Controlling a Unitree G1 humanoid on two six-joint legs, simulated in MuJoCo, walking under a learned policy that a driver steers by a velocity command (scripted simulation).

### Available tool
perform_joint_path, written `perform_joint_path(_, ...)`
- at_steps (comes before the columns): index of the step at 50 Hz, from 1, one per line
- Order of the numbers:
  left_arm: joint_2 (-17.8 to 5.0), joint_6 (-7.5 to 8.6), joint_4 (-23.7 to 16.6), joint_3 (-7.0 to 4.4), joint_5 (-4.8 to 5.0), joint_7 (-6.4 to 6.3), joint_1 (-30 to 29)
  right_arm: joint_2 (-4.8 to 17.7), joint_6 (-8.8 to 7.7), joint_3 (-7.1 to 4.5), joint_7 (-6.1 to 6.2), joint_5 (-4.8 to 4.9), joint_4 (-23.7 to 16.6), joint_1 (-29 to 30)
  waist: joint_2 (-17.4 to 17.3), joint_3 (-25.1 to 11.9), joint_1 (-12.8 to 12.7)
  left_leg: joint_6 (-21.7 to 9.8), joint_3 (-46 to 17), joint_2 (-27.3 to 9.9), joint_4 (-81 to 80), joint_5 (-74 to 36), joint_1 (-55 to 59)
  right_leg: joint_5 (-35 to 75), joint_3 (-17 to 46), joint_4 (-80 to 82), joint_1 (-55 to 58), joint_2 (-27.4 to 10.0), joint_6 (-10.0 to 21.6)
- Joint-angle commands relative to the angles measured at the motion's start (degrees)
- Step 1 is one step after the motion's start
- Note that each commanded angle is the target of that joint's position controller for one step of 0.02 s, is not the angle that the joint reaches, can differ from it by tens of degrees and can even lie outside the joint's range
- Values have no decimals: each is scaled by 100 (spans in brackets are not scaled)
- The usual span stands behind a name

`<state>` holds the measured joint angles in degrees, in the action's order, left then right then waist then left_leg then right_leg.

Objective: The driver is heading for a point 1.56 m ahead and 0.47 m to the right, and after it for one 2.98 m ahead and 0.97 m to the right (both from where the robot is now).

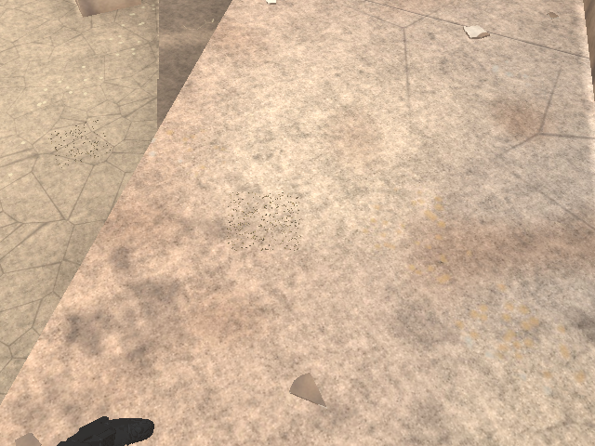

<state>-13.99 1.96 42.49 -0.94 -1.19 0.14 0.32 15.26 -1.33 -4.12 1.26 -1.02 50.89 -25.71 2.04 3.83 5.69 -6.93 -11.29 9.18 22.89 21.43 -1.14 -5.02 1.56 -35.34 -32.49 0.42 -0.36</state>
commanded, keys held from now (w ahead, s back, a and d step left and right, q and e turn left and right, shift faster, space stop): q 0.02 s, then e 0.96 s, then no key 0.02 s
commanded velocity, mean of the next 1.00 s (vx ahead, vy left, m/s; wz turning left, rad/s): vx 0.05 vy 0.00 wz -0.29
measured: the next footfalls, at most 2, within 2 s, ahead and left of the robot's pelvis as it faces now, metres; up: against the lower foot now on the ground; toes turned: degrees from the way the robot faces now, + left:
right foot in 0.04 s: +0.19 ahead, -0.10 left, +0.00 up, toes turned +4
left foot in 0.44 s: +0.10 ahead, +0.08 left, +0.00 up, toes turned -9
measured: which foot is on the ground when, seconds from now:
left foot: down 0.00-0.04, up 0.06-0.42, down 0.44-0.88, up 0.90-1.00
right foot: up 0.00-0.02, down 0.04-0.44, up 0.46-0.86, down 0.88-1.00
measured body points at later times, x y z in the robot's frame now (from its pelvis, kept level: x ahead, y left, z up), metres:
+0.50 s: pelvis +0.05 +0.00 +0.01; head +0.08 +0.01 +0.46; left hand +0.15 +0.26 -0.13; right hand +0.12 -0.28 -0.11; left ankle +0.06 +0.09 -0.73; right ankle +0.13 -0.11 -0.71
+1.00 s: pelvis +0.03 -0.04 +0.01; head +0.05 -0.08 +0.45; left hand +0.26 +0.16 -0.09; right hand +0.00 -0.34 -0.13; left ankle +0.07 +0.09 -0.67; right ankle -0.01 -0.11 -0.73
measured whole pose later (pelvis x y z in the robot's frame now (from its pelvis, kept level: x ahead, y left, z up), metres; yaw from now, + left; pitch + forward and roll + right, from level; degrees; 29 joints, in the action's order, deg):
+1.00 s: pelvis +0.03 -0.04 +0.01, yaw -24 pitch +0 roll +1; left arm -16.2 -2.7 40.9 -3.1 -0.3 0.7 11.5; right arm 17.6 2.4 -3.2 1.1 -1.2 44.4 -12.5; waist -2.7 3.6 0.9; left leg 1.7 1.2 -1.9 58.2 25.9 -26.0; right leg -15.4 1.5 -27.4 -12.2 3.7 4.0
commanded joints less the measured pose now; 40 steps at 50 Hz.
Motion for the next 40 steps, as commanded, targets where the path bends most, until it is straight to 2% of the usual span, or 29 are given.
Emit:
perform_joint_path(1,-886,210,-48,-229,14,-118,1004,1000,-97,-217,38,9,-475,458,-900,-670,-806,236,-865,-1039,1361,-5664,-181,466,5,1114,1778,234,271)
perform_joint_path(2,-1074,320,109,-272,-59,-171,1761,852,-167,-163,-6,110,-621,612,-519,-1167,-1125,334,-693,-831,2409,-4620,-667,1954,419,1258,2980,-491,464)
perform_joint_path(3,-1440,321,31,-298,-101,-181,1926,294,-168,-69,18,229,-700,-160,885,-1988,-733,484,108,29,4182,460,-1736,5768,1913,516,4422,-2284,1116)
perform_joint_path(4,-1335,194,-34,-330,41,-136,1861,614,-87,-116,90,204,-549,-892,1411,-2852,-521,506,281,276,5107,1786,-2175,5997,3315,767,4537,-2882,1956)
perform_joint_path(5,-788,146,-132,-209,116,-90,1447,780,11,-127,100,8,-254,-690,415,-2172,-432,565,29,-8,5307,1226,-2261,4837,2877,1039,3749,-2451,1876)
perform_joint_path(6,-322,125,-136,-66,140,-80,1071,677,50,-77,38,-75,-241,-188,37,-1458,-470,643,103,-159,4938,927,-2303,3830,2121,1249,3089,-1926,1615)
perform_joint_path(7,-109,120,-73,42,83,-76,902,464,99,-7,-15,-63,-250,29,6,-1125,-391,710,105,-346,4376,789,-2169,3198,1681,1490,2634,-1559,1364)
perform_joint_path(8,-199,113,14,54,78,-91,857,364,179,43,-67,-93,-269,160,286,-900,-325,776,301,-492,3849,617,-1919,2809,1359,1701,2243,-1252,1212)
perform_joint_path(9,-391,92,112,15,42,-75,853,322,256,81,-88,-122,-203,85,516,-836,-254,819,645,-464,3587,469,-1576,2828,1134,1758,1929,-1016,1133)
perform_joint_path(10,-545,87,174,-26,25,-49,932,322,297,100,-80,-108,-211,140,614,-849,-241,839,814,-452,3210,454,-1454,2867,1111,1758,1879,-899,1101)
perform_joint_path(11,-721,76,206,-89,20,-33,1026,351,326,110,-51,-77,-226,254,639,-859,-277,851,910,-417,2957,538,-1463,2730,1191,1761,1923,-882,1126)
perform_joint_path(13,-987,14,247,-212,27,-11,1232,419,387,127,11,-55,-279,508,634,-833,-364,799,927,-437,2632,705,-1564,1541,1529,1885,1888,-970,1239)
perform_joint_path(16,-999,-156,160,-310,37,17,1180,478,421,152,51,-13,-399,935,716,-615,-444,665,957,-458,2160,501,-1481,-1040,1978,2344,1429,-893,1159)
perform_joint_path(19,-1005,-311,103,-403,34,20,1083,434,348,179,75,44,-401,865,773,-526,-373,534,1049,-374,1410,241,-987,-1688,2181,2512,1051,-786,966)
perform_joint_path(21,-954,-383,85,-434,85,-5,1008,427,262,174,128,34,-318,518,668,-479,-195,336,1038,-355,245,-264,-263,-1877,2165,2380,646,-556,619)
perform_joint_path(22,-816,-384,18,-412,122,-8,1005,734,214,108,172,-15,-331,426,294,-391,-189,129,512,-853,-545,102,18,-2192,1876,2005,266,-232,272)
perform_joint_path(23,-453,-347,-148,-345,233,4,1106,1286,203,-14,228,-84,-464,544,-1054,-521,-320,-357,-1174,-2339,-1284,959,135,-2566,1012,495,-294,408,7)
perform_joint_path(24,-655,-322,-75,-410,89,-61,1153,1369,213,-52,211,-108,-663,1360,-1288,-21,-468,-799,-1802,-3196,-1670,686,-1150,-2561,207,-976,-373,737,-27)
perform_joint_path(25,-930,-346,4,-495,-3,-56,1219,908,177,61,205,-95,-739,1556,-722,-12,-658,-845,-1232,-2948,-1413,-363,-1666,-2286,412,-1942,236,396,7)
perform_joint_path(26,-858,-378,147,-514,-4,-22,1554,596,137,146,196,-55,-792,1874,-578,-88,-950,-643,-574,-2535,-1189,-1236,-1729,-1987,351,-2477,440,410,38)
perform_joint_path(27,-817,-425,235,-516,-31,-12,1789,525,104,171,189,-31,-860,2006,-634,-195,-1050,-483,-68,-2263,-1016,-1919,-1501,-1795,260,-2886,405,377,10)
perform_joint_path(28,-792,-466,278,-512,-50,4,1874,542,82,172,201,-17,-898,1962,-764,-286,-1011,-454,255,-2142,-856,-2543,-1219,-1754,140,-3176,273,353,-39)
perform_joint_path(30,-747,-528,173,-481,-34,67,1635,604,76,152,196,-16,-832,1545,-816,-339,-770,-494,532,-2129,-616,-3346,-597,-1765,-3,-3007,-40,239,-176)
perform_joint_path(33,-650,-602,-93,-415,10,193,1116,753,106,79,173,-37,-727,1009,-998,-432,-402,-574,582,-2324,-388,-3728,197,-1961,-93,-2214,-191,118,-292)
perform_joint_path(36,-585,-639,-274,-357,57,247,919,927,119,3,102,-61,-743,974,-1151,-501,-307,-532,786,-2444,-215,-3754,93,-2183,-313,-1375,412,72,-216)
perform_joint_path(40,-630,-619,-434,-349,130,234,918,1101,136,-93,-4,-67,-773,1088,-1324,-601,-337,-416,982,-2557,110,-3881,-196,-2171,-641,-443,1192,162,6)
